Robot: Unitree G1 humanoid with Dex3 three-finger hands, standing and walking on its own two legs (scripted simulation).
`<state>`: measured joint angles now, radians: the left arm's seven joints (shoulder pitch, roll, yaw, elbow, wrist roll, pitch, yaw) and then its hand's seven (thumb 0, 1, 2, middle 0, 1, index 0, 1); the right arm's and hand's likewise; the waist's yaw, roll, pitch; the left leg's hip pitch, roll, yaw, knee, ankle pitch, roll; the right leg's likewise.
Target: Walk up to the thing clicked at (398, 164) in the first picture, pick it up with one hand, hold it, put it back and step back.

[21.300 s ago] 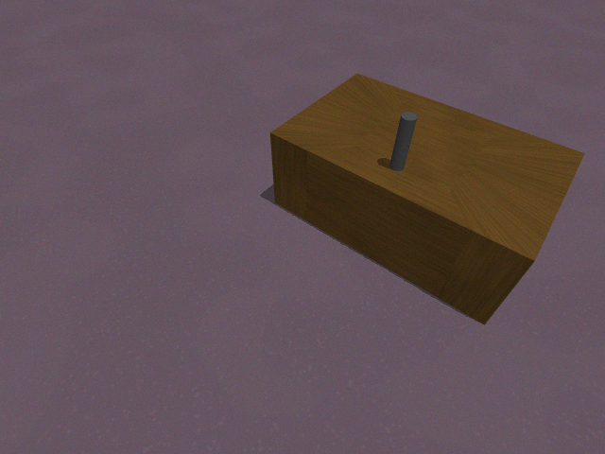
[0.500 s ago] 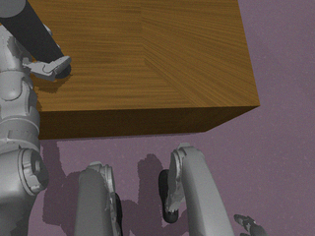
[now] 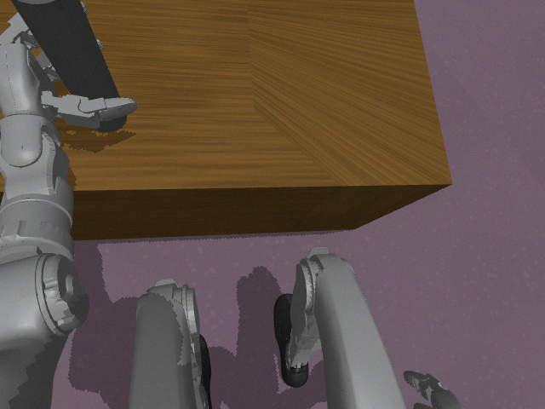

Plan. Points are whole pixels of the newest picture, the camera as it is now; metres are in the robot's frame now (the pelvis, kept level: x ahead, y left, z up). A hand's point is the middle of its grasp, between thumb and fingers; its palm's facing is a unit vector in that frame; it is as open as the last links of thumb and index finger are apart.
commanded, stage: withdraw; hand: left
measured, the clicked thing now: (81, 66) +0.54 +0.16 +0.03
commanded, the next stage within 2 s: rise in 0.38 s
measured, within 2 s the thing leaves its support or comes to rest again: rests again in 0.44 s
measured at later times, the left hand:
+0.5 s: hand out of the picture +0.57 +0.24 +0.12, palm faces +0.12 -0.99 -0.07, open 16.2 cm
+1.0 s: hand out of the picture +0.51 +0.30 +0.20, palm faces +0.25 -0.89 -0.39, open 17.3 cm
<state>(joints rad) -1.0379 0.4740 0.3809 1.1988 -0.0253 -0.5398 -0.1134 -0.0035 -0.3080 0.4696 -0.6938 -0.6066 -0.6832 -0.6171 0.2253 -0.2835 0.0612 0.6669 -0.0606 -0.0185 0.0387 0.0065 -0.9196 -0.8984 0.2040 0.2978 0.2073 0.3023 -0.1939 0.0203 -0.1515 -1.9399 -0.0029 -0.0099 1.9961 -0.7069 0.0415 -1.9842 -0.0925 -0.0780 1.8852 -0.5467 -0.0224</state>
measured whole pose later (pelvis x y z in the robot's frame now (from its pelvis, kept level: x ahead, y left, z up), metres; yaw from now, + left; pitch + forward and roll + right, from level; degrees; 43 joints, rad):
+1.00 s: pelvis +0.05 +0.00 +0.23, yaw -1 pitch +21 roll -3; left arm -0.83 0.67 0.32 1.33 0.10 -0.06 0.05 0.00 -0.50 0.08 -0.06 -0.05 -0.05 -0.06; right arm 0.41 -0.28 0.06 0.67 0.02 0.05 -0.04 0.01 -0.89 -0.90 0.20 0.30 0.21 0.30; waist -0.15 0.00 -0.08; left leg -0.98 0.04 0.00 1.11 -0.51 0.02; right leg -1.01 0.00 -0.08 0.99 -0.35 -0.01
